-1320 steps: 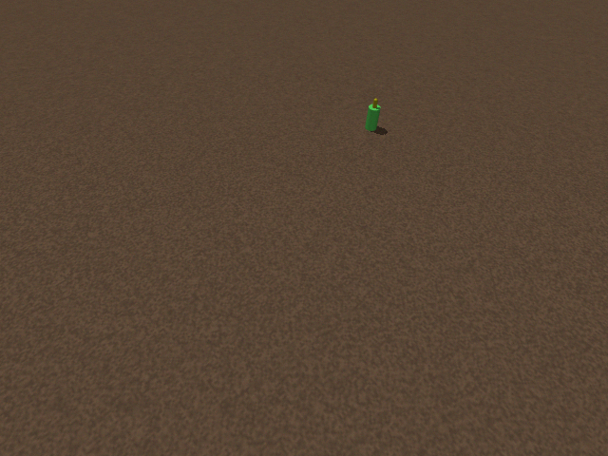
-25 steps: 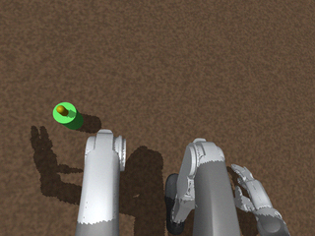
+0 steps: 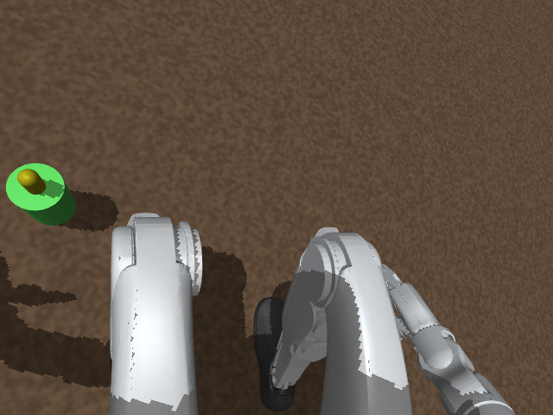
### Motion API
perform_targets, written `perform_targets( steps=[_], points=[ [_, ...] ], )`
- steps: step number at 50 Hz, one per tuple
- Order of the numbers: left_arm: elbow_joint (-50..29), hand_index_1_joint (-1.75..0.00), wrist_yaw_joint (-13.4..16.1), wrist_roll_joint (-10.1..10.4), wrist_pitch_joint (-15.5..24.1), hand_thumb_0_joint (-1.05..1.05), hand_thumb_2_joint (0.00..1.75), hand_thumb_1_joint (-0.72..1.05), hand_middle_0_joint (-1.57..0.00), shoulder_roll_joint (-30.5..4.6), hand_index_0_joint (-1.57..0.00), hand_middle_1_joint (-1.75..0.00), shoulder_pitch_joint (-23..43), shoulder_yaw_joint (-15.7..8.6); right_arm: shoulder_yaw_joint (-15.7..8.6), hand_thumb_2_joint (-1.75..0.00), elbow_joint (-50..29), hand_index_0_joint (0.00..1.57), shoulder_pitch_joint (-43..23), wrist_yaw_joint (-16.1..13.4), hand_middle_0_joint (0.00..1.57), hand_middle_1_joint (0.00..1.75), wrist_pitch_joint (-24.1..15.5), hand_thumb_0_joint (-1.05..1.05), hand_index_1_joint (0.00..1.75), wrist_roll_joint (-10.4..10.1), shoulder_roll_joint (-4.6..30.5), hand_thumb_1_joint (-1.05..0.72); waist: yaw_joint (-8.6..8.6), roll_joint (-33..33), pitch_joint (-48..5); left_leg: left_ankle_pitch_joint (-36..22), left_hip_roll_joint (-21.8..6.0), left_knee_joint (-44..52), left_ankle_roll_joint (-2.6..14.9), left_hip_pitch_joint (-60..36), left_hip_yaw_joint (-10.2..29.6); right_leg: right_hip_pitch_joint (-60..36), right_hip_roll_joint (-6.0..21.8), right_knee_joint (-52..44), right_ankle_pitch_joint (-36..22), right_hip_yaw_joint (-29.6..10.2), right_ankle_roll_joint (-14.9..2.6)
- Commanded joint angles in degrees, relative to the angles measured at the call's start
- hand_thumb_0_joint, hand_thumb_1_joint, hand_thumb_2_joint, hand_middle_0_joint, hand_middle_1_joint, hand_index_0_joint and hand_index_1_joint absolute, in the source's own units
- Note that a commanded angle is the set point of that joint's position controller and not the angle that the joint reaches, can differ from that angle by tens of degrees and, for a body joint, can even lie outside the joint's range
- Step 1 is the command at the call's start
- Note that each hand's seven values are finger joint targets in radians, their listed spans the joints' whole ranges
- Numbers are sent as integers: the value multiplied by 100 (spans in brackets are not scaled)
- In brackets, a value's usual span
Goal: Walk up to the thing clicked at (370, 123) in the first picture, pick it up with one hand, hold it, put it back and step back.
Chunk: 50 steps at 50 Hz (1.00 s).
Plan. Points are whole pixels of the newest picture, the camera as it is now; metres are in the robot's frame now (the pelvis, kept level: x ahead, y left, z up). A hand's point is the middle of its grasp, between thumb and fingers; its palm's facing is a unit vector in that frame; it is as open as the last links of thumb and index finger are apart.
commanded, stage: approach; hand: left
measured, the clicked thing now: (42, 193) +0.36 +0.32 -0.21
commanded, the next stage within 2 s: close in in 0.02 s
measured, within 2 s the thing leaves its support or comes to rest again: neither
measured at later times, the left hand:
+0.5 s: hand (10, 212) +0.32 +0.34 -0.19, palm faces +0.32 -0.94 +0.05, open 17.7 cm
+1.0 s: hand (32, 213) +0.33 +0.32 -0.20, palm faces +0.37 -0.93 +0.04, open 17.8 cm
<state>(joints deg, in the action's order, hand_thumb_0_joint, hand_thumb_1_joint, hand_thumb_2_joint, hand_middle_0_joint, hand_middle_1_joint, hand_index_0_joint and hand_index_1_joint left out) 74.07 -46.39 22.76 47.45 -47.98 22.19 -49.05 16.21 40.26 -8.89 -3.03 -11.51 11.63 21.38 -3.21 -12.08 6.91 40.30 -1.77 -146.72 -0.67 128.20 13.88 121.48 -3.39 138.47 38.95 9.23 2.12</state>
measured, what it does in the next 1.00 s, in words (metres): stands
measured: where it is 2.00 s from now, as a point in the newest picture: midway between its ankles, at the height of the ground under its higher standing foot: (208, 380)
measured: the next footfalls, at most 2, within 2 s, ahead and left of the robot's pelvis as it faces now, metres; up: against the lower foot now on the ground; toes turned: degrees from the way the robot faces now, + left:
none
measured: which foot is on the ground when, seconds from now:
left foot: down 0.00-1.00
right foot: down 0.00-1.00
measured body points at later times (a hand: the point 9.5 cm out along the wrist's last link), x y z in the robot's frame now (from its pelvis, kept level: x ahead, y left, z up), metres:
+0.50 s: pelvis +0.00 +0.01 -0.02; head +0.20 +0.20 +0.33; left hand +0.30 +0.39 -0.19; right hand +0.22 -0.22 -0.06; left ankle +0.08 +0.13 -0.27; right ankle +0.12 -0.12 -0.27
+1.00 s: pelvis -0.01 +0.01 -0.03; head +0.19 +0.20 +0.32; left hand +0.30 +0.37 -0.20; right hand +0.20 -0.22 -0.06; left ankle +0.08 +0.13 -0.27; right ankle +0.12 -0.12 -0.27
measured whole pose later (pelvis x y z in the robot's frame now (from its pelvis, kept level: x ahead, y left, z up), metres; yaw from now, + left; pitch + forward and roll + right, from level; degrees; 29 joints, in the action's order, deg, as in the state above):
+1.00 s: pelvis -0.01 +0.01 -0.03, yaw -4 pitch +12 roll -16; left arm 73.1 -14.6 16.3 64.4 -38.7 21.5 -33.0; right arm 25.5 34.5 -10.4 6.4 -2.4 18.3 20.9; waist -7.2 -14.7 13.8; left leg 41.0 -0.9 -154.4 -0.3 127.3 20.3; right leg 118.3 -5.3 141.3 37.8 13.8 3.1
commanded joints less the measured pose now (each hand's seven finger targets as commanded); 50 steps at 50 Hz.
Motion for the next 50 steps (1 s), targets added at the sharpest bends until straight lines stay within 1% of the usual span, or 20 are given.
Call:
perform_targets(
  steps=[1, 6, 7, 11, 14, 16, 17, 19, 21, 24, 27, 31, 33, 40, 41, 42, 43, 46, 47, 50],
  points=[
    [-599, -3, 40, 110, 769, 0, 12, -40, 0, -1392, 0, -8, 939, 340, -424, -89, -312, 20, 61, -87, 20, 30, -27, 0, 30, 96, 1781, -88, -302, 2453, -3288, -349, -231, 1722, 24, -2577, -411, -1057, -213, -986, -414, 537, -384],
    [-419, -3, 492, -12, 1165, 0, 10, -45, 0, -1437, -1, -8, 1097, 506, -115, -89, -313, 20, -98, -34, 20, 30, 131, 0, 30, 259, 1830, -88, -362, 2717, -3142, -573, -249, 1639, -85, -2693, -279, -1147, -210, -780, -622, 671, -379],
    [-346, -3, 618, -95, 1226, 0, 8, -53, 0, -1499, -3, -9, 1087, 527, -66, -89, -357, 20, -139, -21, 20, 30, 185, 0, 30, 294, 1848, -89, -344, 2797, -3060, -603, -268, 1657, -115, -2733, -237, -1071, -205, -719, -631, 701, -382],
    [-177, -4, 1214, -324, 1432, 0, 9, -57, 0, -1566, -3, -9, 999, 369, 126, -89, -432, 20, -185, 66, 20, 30, 380, 0, 30, 467, 1859, -89, -338, 3116, -2943, -1062, -287, 1589, -205, -2874, -168, -1216, -222, -575, -933, 773, -396],
    [-236, -4, 1617, -401, 1524, 0, 8, -60, 0, -1166, -3, -9, 696, 421, 130, -89, -523, 20, -193, 185, 20, 30, 511, 0, 30, 569, 1895, -90, -310, 3318, -2890, -1314, -295, 1606, -247, -3105, -101, -1126, -224, -518, -1051, 851, -391],
    [-501, -4, 1808, -477, 1553, 0, 9, -60, 0, -907, -3, -9, 396, 549, 80, -89, -561, 20, -173, 273, 20, 30, 588, 0, 30, 609, 1910, -90, -281, 3532, -2923, -1478, -312, 1695, -302, -3340, -29, -1045, -216, -447, -1137, 918, -397],
    [-594, -5, 1884, -505, 1546, 0, 8, -61, 0, -720, -3, -10, 441, 747, 102, -89, -620, 20, -190, 321, 20, 30, 613, 0, 30, 609, 1882, -90, -371, 3464, -2880, -1345, -299, 1693, -288, -3224, -19, -1083, -220, -487, -1077, 944, -386],
    [-741, -5, 2018, -498, 1528, 0, 8, -61, 0, -440, -3, -9, 271, 857, 31, -89, -635, 20, -145, 396, 20, 30, 659, 0, 30, 594, 1869, -90, -391, 3367, -2935, -1323, -271, 1646, -268, -3115, -54, -1190, -222, -501, -1187, 943, -375],
    [-867, -4, 2101, -443, 1557, 0, 6, -61, 0, -69, -3, -8, 570, 1190, 18, -89, -655, 20, -162, 450, 20, 30, 686, 0, 30, 568, 1863, -91, -642, 3140, -2822, -1057, -258, 1580, -222, -2914, -14, -1145, -229, -571, -1118, 960, -346],
    [-902, -2, 2276, -370, 1664, 0, 6, -61, 0, -119, -3, -7, 964, 1360, 78, -89, -664, 20, -192, 520, 20, 30, 684, 0, 30, 527, 1840, -91, -810, 2542, -2597, -469, -229, 1340, -79, -2297, 11, -1215, -267, -714, -850, 939, -287],
    [-710, -1, 2485, -401, 1815, 0, 5, -61, 0, -209, -3, -5, 1066, 1366, 155, -89, -674, 20, -199, 573, 20, 30, 700, 0, 30, 559, 1809, -92, -842, 2238, -2483, -155, -217, 1219, -12, -2049, 8, -1314, -306, -817, -639, 927, -260],
    [-530, -1, 2778, -548, 2024, 0, 6, -61, 0, -368, -2, -5, 1024, 1279, 226, -90, -718, 20, -236, 640, 20, 30, 762, 0, 30, 610, 1797, -92, -727, 2269, -2295, -18, -210, 1279, -25, -1959, 19, -1252, -322, -756, -508, 934, -288],
    [-435, -1, 2892, -606, 2087, 0, 7, -61, 0, -360, -2, -5, 875, 1217, 257, -90, -766, 20, -205, 684, 20, 30, 798, 0, 30, 658, 1790, -92, -697, 2310, -2347, -137, -207, 1248, -36, -2004, -21, -1397, -344, -767, -595, 938, -293],
    [-674, -4, 2977, -715, 2088, 0, 10, -61, 0, -168, -2, -6, 345, 1343, 185, -90, -852, 20, -179, 778, 20, 30, 916, 0, 30, 654, 1900, -91, -590, 2896, -2383, -478, -222, 1509, -169, -2403, 59, -1251, -318, -563, -903, 1028, -352],
    [-601, -4, 2985, -709, 2067, 0, 10, -61, 0, -4, -2, -7, 366, 1455, 193, -90, -849, 20, -184, 792, 20, 30, 924, 0, 30, 657, 1907, -91, -679, 2876, -2347, -499, -224, 1496, -175, -2423, 92, -1262, -305, -550, -943, 1044, -340],
    [-762, -5, 3025, -684, 2067, 0, 11, -61, 0, -66, -2, -7, 446, 1430, 186, -90, -854, 20, -184, 805, 20, 30, 922, 0, 30, 635, 1911, -91, -641, 2836, -2338, -475, -222, 1481, -157, -2346, 78, -1262, -308, -564, -932, 1017, -347],
    [-750, -6, 3027, -643, 2054, 0, 11, -61, 0, 81, -3, -8, 408, 1495, 191, -90, -844, 20, -165, 811, 20, 30, 922, 0, 30, 641, 1889, -91, -711, 2714, -2470, -587, -209, 1377, -139, -2379, 55, -1404, -316, -616, -1046, 1003, -327],
    [-949, -6, 3143, -618, 2092, 0, 11, -61, 0, -17, -3, -8, 704, 1507, 180, -90, -815, 20, -162, 825, 20, 30, 910, 0, 30, 636, 1910, -92, -793, 2769, -2502, -560, -214, 1314, -125, -2385, 86, -1367, -305, -584, -1079, 987, -319],
    [-938, -5, 3171, -641, 2108, 0, 11, -61, 0, 36, -3, -7, 870, 1601, 188, -90, -815, 20, -158, 823, 20, 30, 919, 0, 30, 641, 1896, -92, -879, 2718, -2479, -491, -211, 1295, -114, -2357, 95, -1379, -311, -632, -1046, 996, -312],
    [-867, -6, 3307, -754, 2175, 0, 13, -61, 0, -41, -2, -8, 1035, 1645, 207, -90, -776, 20, -143, 835, 20, 30, 934, 0, 30, 683, 1875, -91, -948, 2649, -2402, -390, -232, 1266, -102, -2304, 132, -1346, -311, -638, -982, 993, -305]
  ],
)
